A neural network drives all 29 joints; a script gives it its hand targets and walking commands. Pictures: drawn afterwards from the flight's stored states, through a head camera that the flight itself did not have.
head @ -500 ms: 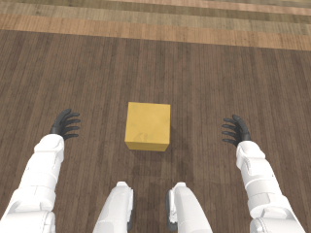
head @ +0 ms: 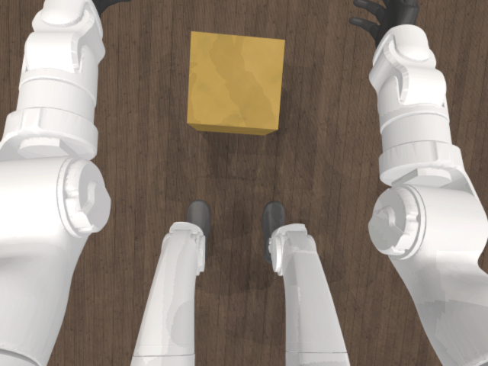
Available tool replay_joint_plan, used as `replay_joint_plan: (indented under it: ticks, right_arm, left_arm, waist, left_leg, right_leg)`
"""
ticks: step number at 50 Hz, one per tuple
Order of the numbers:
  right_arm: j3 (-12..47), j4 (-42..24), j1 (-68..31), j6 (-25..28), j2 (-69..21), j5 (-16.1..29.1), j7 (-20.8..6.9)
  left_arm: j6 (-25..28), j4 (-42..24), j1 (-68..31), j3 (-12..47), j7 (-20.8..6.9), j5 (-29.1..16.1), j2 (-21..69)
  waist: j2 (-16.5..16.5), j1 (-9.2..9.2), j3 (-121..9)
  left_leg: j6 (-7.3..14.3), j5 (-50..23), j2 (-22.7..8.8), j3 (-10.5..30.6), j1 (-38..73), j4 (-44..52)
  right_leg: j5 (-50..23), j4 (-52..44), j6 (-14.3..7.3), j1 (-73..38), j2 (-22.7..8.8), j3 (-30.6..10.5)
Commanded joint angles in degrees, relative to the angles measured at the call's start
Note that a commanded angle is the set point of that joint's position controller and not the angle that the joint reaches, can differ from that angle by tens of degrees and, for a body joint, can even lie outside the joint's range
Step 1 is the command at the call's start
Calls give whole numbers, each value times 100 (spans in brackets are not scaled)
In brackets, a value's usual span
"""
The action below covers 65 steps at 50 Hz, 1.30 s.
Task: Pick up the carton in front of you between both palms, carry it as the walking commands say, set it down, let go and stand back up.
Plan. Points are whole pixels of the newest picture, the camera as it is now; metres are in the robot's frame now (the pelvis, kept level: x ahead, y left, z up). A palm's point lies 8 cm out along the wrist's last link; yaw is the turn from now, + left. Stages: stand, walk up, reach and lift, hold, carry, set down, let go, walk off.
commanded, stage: reach and lift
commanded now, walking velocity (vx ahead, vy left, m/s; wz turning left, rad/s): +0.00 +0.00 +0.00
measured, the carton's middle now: (234, 92) +0.54 +0.01 -0.53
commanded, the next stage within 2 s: none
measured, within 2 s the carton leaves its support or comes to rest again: leaves its support in 1.76 s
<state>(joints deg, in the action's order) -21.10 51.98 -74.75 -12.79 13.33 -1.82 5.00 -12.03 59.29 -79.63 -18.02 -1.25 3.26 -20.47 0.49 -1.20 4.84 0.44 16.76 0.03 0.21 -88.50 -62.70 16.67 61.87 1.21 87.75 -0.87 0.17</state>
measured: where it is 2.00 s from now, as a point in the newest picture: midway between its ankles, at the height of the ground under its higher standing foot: (237, 243)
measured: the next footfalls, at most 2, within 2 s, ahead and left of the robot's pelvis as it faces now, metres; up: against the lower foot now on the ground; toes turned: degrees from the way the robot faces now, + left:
none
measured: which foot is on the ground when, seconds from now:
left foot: down 0.00-1.00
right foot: down 0.00-1.00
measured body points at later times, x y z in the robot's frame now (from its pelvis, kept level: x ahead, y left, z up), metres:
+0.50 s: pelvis +0.00 -0.01 -0.17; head +0.36 +0.00 +0.09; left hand +0.55 +0.21 -0.34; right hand +0.54 -0.19 -0.34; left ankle +0.08 +0.11 -0.62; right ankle +0.08 -0.14 -0.62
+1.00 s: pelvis -0.02 +0.00 -0.28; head +0.36 +0.01 -0.07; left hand +0.56 +0.19 -0.47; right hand +0.55 -0.18 -0.47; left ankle +0.08 +0.11 -0.62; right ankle +0.08 -0.14 -0.62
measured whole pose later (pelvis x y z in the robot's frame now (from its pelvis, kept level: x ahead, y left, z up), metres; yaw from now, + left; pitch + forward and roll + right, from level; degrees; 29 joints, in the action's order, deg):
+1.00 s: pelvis -0.02 +0.00 -0.28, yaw -1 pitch +36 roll -2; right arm -6.1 65.2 -89.9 -4.3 20.2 13.6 8.4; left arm -4.2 69.1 -92.8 -1.0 4.9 -14.3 -26.6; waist 0.7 -0.5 27.0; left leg -0.7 34.1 0.9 1.8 -128.8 -127.1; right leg 34.4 126.2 3.3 127.6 2.3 -1.6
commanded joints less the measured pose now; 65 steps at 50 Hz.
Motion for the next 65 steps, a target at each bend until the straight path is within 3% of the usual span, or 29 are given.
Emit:
replay_joint_plan:
  ticks: [1, 5, 8, 13, 20, 26, 30, 34, 40, 45, 46, 51, 58, 65]
  right_arm:
    - [-222, -633, -937, 343, 534, -183, -42]
    - [-394, -576, -475, 698, 218, -390, -126]
    - [-447, -496, -207, 856, 99, -479, -132]
    - [-176, -475, -190, 952, 132, -279, -26]
    - [606, -662, -810, 873, 687, 590, 281]
    - [1057, -699, -1738, 582, 1020, 1220, 437]
    - [1116, -173, -2258, 468, 1117, 1325, 449]
    - [1095, 468, -2614, 551, 1165, 1269, 387]
    - [1128, 940, -3013, 779, 1319, 1280, 287]
    - [1408, 793, -3379, 957, 1499, 1497, 325]
    - [1416, 663, -3434, 977, 1498, 1505, 341]
    - [1519, 573, -3125, 1019, 1391, 1601, 361]
    - [1317, 1062, -2511, 1005, 1091, 1365, 294]
    - [1490, 887, -3044, 1021, 808, 1431, 294]
  left_arm:
    - [287, -677, -1181, -236, 12, 179, -517]
    - [587, -703, -641, -452, 4, 373, -82]
    - [728, -621, -260, -565, 38, 453, 73]
    - [886, -588, -160, -505, 170, 288, -109]
    - [879, -826, -864, 483, 388, -763, -775]
    - [620, -802, -1792, 1003, 525, -1304, -1211]
    - [508, -254, -2281, 1167, 563, -1434, -1324]
    - [572, 333, -2632, 1265, 529, -1443, -1320]
    - [774, 778, -2985, 1365, 494, -1464, -1402]
    - [902, 411, -3365, 1562, 581, -1700, -1446]
    - [917, 323, -3398, 1616, 598, -1741, -1456]
    - [921, 218, -2993, 1670, 672, -1801, -1258]
    - [927, 661, -2433, 1503, 594, -1561, -968]
    - [939, 473, -2955, 1707, 554, -1644, -720]
  waist:
    - [-418, 5, -6826]
    - [-426, 18, -6445]
    - [-304, 64, -6199]
    - [-117, 161, -6220]
    - [-127, 62, -7470]
    - [-297, 129, -7615]
    - [-267, 129, -6714]
    - [-241, 85, -5825]
    - [-248, 78, -5255]
    - [-203, 134, -5842]
    - [-161, 79, -5858]
    - [-210, 93, -6333]
    - [-220, 60, -5180]
    - [-211, 90, -5139]
  left_leg:
    - [-188, -2460, 378, 18, 4094, 204]
    - [-182, -3383, 314, 183, 3519, -266]
    - [-191, -3461, 287, 221, 2785, -742]
    - [-253, -2742, 351, 64, 1331, -1669]
    - [-262, -2211, 334, -111, 726, -3164]
    - [-249, -1064, 245, -257, 523, -3949]
    - [-235, -21, 124, -289, -103, -4225]
    - [-217, 427, 35, -220, -571, -4551]
    - [-228, 209, -8, -93, -681, -5049]
    - [-237, -413, 43, -80, -340, -5389]
    - [-220, -509, 56, -39, -199, -5421]
    - [-217, -1268, 157, -85, 395, -5654]
    - [-252, -672, 158, -118, -574, -5524]
    - [-241, -268, 171, -143, -785, -5410]
  right_leg:
    - [-1809, -183, 106, -2550, 560, 269]
    - [-2360, 189, 108, -1588, 555, 171]
    - [-2346, 651, 151, -826, 554, 140]
    - [-2083, 1681, 227, -277, 536, 90]
    - [-2156, 3229, 240, -597, 490, 181]
    - [-997, 4027, 176, -426, 477, 328]
    - [-65, 4349, 149, -57, 373, 340]
    - [363, 4667, 160, 375, 303, 314]
    - [205, 5202, 171, 719, 263, 284]
    - [-366, 5597, 156, 380, 242, 302]
    - [-426, 5641, 172, 542, 261, 356]
    - [-960, 5791, 173, 410, 353, 416]
    - [-551, 5633, 177, 981, 381, 302]
    - [-302, 5534, 137, 755, 391, 264]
